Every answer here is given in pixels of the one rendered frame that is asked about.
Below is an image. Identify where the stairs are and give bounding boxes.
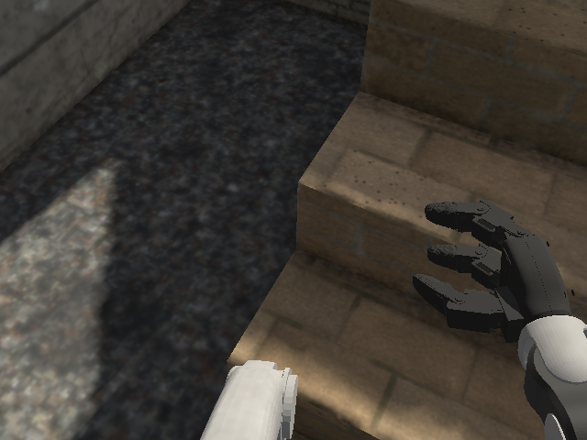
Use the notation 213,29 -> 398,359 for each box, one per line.
227,0 -> 587,440

